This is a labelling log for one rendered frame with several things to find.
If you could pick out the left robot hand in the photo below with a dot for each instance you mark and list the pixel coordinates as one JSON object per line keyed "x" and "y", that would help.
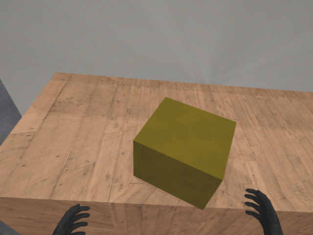
{"x": 66, "y": 226}

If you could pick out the right robot hand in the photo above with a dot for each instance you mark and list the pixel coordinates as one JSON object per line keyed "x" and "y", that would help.
{"x": 267, "y": 215}

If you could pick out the carton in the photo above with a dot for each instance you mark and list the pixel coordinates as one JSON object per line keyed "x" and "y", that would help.
{"x": 183, "y": 151}

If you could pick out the pedestal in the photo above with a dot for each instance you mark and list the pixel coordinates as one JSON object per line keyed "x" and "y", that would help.
{"x": 74, "y": 145}

